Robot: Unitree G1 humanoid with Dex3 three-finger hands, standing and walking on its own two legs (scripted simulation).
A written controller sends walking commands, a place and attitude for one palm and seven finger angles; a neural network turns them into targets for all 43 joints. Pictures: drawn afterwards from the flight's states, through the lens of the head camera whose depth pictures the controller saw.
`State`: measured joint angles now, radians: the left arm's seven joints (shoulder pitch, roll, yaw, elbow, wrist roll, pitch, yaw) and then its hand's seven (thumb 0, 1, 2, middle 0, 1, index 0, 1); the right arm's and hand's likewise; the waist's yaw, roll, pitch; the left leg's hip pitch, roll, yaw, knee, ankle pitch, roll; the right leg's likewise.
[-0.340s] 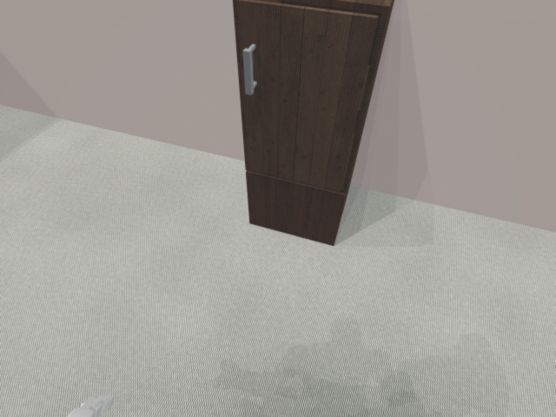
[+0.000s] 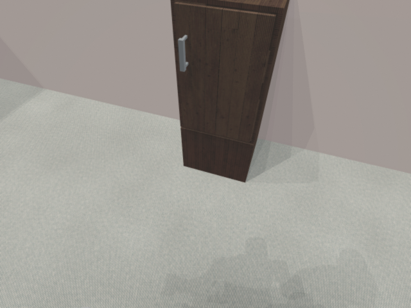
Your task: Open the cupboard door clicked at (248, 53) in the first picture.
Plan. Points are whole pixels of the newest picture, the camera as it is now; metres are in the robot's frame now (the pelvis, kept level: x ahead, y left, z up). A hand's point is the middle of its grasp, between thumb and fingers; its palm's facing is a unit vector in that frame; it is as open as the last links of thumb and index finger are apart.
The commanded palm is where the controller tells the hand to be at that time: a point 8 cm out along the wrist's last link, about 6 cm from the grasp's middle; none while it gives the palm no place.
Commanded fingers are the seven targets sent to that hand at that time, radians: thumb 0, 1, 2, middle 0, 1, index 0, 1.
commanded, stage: stand and wait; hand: left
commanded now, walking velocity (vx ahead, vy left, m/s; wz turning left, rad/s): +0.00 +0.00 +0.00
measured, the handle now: (184, 53) +1.02 +0.15 +0.02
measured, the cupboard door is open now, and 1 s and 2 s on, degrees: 0 0 0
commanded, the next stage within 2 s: look at it before walking up in 0.48 s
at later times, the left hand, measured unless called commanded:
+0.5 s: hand out of the picture +0.07 +0.24 -0.15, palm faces -0.04 -0.94 -0.34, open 7.4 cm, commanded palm none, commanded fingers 0.00 0.90 0.90 -0.20 -0.30 -0.20 -0.30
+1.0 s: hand out of the picture +0.08 +0.23 -0.15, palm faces -0.04 -0.94 -0.34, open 7.4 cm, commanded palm none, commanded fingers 0.00 0.90 0.90 -0.20 -0.30 -0.20 -0.30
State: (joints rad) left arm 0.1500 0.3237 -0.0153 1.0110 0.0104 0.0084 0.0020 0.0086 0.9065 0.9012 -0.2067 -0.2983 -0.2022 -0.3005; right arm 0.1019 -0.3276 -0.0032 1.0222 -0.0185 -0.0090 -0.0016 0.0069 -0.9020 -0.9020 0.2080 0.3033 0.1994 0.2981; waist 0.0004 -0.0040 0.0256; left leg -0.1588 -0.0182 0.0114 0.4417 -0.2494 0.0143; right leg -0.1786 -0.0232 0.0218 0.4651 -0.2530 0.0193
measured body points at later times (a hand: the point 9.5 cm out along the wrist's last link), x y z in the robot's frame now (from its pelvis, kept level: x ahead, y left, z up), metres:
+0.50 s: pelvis -0.01 -0.01 +0.00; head -0.01 -0.01 +0.45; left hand +0.07 +0.28 -0.13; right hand +0.05 -0.31 -0.13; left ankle -0.01 +0.11 -0.74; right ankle +0.00 -0.13 -0.74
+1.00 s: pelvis +0.00 -0.01 +0.01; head +0.01 -0.01 +0.45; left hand +0.08 +0.28 -0.13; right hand +0.07 -0.31 -0.13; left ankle -0.01 +0.11 -0.74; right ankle +0.00 -0.13 -0.74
